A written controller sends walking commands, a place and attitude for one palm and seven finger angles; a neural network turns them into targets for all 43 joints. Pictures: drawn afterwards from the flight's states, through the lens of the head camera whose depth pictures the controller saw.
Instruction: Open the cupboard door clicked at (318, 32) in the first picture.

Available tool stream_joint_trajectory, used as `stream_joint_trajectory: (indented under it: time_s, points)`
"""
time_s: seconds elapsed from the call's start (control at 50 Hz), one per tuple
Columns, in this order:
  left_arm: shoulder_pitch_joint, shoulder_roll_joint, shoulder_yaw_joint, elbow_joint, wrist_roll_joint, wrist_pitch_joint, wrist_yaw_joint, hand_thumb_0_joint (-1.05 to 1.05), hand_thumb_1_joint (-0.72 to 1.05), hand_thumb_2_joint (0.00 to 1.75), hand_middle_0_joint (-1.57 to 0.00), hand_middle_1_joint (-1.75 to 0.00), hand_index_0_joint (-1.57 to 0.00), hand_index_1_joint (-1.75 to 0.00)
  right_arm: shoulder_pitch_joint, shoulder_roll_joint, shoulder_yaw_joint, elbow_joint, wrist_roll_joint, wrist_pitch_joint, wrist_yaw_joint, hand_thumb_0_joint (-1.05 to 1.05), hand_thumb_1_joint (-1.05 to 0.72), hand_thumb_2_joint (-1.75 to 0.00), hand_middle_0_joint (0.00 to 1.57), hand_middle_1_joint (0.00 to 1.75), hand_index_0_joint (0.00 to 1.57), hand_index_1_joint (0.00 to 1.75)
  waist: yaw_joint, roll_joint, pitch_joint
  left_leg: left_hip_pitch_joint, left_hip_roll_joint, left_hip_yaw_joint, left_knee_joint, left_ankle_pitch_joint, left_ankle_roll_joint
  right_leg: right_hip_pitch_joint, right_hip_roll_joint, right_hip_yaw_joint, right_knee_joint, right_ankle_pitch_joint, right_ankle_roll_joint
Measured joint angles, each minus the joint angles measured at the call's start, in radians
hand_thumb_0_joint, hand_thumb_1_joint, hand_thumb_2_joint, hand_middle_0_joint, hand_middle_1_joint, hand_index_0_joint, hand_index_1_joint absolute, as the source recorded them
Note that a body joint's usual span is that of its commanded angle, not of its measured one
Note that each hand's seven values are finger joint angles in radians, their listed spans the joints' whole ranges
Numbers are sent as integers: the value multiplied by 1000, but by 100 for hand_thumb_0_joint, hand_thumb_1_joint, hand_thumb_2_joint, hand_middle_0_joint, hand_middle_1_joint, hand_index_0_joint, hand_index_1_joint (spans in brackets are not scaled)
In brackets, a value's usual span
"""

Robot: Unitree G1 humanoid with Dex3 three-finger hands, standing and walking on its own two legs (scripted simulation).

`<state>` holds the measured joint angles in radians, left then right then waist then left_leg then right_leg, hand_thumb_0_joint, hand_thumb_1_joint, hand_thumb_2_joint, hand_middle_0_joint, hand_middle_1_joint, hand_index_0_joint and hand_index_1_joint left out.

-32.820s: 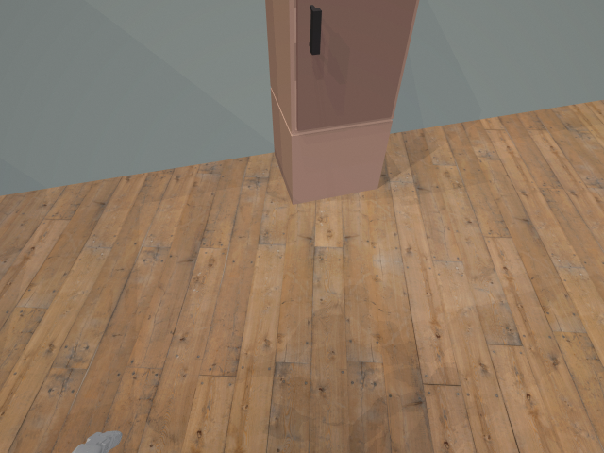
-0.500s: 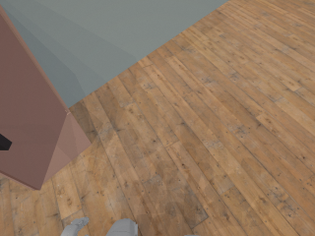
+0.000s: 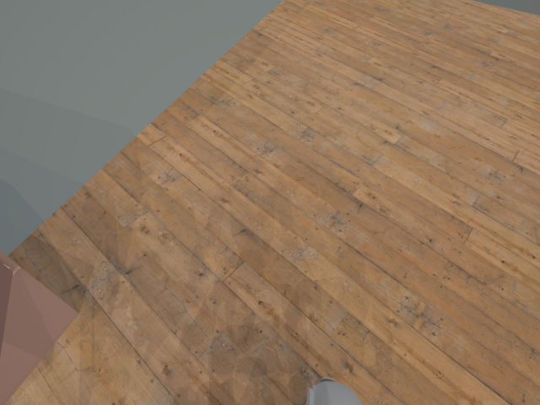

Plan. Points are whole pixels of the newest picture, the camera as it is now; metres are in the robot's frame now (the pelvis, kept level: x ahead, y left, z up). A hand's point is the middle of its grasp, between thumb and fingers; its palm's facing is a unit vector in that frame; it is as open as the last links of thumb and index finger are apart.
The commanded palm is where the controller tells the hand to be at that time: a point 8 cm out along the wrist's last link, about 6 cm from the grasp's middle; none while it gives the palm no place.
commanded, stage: walk to a spot facing it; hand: left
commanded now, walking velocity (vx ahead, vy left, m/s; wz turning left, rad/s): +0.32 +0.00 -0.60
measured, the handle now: out of the picture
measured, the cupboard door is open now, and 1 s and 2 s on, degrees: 42 42 42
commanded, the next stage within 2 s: turn to face it in 1.24 s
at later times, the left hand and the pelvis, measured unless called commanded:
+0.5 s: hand (210, 340) +0.25 +0.11 -0.17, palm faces -0.16 -0.97 -0.20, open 7.3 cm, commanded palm none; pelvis +0.18 -0.07 +0.00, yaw -13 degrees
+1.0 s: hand (261, 197) +0.58 +0.04 -0.17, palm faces -0.42 -0.89 -0.17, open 7.4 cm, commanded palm none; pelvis +0.42 -0.09 +0.00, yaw -26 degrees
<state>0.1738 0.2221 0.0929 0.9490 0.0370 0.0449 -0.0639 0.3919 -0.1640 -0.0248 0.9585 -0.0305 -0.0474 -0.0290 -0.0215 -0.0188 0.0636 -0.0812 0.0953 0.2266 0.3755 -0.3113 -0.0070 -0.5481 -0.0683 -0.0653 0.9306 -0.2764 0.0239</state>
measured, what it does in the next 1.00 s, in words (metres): walks ahead, turning right: right foot, then left foot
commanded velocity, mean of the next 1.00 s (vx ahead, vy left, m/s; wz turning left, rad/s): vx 0.35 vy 0.00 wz -0.38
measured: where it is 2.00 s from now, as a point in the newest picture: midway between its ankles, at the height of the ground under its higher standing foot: (350, 266)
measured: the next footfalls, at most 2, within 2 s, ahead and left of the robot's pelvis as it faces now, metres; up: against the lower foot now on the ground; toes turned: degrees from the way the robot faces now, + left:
right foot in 0.16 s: +0.15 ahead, -0.13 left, +0.00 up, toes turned -13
left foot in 0.64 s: +0.43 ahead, +0.02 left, +0.00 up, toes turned -10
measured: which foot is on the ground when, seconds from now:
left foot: down 0.00-0.16, up 0.18-0.62, down 0.64-1.00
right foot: up 0.00-0.14, down 0.16-0.66, up 0.68-1.00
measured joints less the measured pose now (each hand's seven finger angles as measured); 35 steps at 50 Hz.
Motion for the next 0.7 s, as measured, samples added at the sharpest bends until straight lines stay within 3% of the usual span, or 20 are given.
stream_joint_trajectory:
  time_s: [0.1,0.14,0.16,0.22,0.26,0.34,0.42,0.5,0.6,0.64,0.66,0.7]
  points:
    - [-70,-17,-13,-4,-2,-8,-4,1,91,90,-19,-30,-20,-30,60,-16,-8,40,-6,9,6,0,-90,-90,20,30,20,30,-39,20,25,55,27,72,45,-79,-39,61,15,-52,-205,-38,-39]
    - [-93,-19,-18,-20,-3,-30,-4,1,91,90,-19,-30,-20,-30,90,-22,-9,57,-1,16,11,0,-90,-90,20,30,20,30,-44,35,31,50,59,83,138,-140,-59,128,43,-78,-299,-34,-72]
    - [-101,-15,-19,-31,-3,-51,-2,1,91,90,-19,-30,-20,-30,102,-19,-8,69,8,23,16,0,-90,-90,20,30,20,30,-40,27,30,13,75,77,252,-167,-55,150,45,-76,-327,16,-97]
    - [-101,-23,-19,-40,-22,-85,24,1,91,90,-19,-30,-20,-30,47,-23,-13,103,20,59,22,1,-90,-90,20,30,20,30,-29,31,57,-183,59,-93,716,-188,-39,171,69,-66,-262,0,-114]
    - [-72,-31,-24,-31,-24,-83,38,1,91,90,-19,-30,-20,-30,-5,-26,-23,97,15,66,23,1,-90,-90,20,30,19,30,-29,34,52,-297,49,-147,833,-99,-40,224,89,-52,-315,-7,-111]
    - [3,-46,-21,7,-19,-83,54,0,92,90,-20,-30,-20,-30,-101,-21,-34,39,6,54,29,1,-91,-90,20,30,19,30,-31,30,19,-446,48,-187,749,21,-53,318,118,-14,-462,34,-113]
    - [64,-41,-18,40,-18,-96,51,0,94,90,-20,-30,-21,-30,-170,-12,-37,-4,4,41,36,0,-91,-90,20,30,19,30,-12,35,-5,-515,42,-209,630,102,-60,398,140,16,-559,40,-114]
    - [121,-48,-25,67,-17,-108,49,0,93,90,-20,-30,-20,-30,-226,-12,-35,-19,7,34,43,0,-91,-90,20,30,19,30,19,37,-12,-518,25,-204,512,126,-58,469,150,40,-599,6,-105]
    - [184,-57,-32,102,-15,-107,56,1,92,90,-20,-30,-20,-30,-289,-9,-29,-28,12,23,48,0,-90,-90,20,30,19,30,60,15,0,-432,-21,-167,315,96,-34,547,136,72,-581,-84,-79]
    - [216,-61,-31,119,-19,-102,57,1,91,90,-20,-30,-20,-30,-300,-9,-20,-38,8,1,44,0,-90,-90,20,30,19,30,64,5,-1,-353,-46,-147,201,126,-7,541,126,90,-487,-157,-66]
    - [222,-61,-28,130,-24,-96,56,1,91,90,-20,-30,-20,-30,-306,-7,-18,-41,1,-14,39,0,-90,-90,20,30,19,30,62,-2,2,-348,-48,-134,216,143,28,492,119,90,-357,-180,-66]
    - [213,-56,-27,147,-23,-82,54,1,91,90,-20,-30,-20,-30,-300,1,-8,-49,-3,-27,31,0,-90,-90,20,30,20,30,61,-20,12,-324,-48,-99,266,84,56,352,109,93,-6,-195,-73]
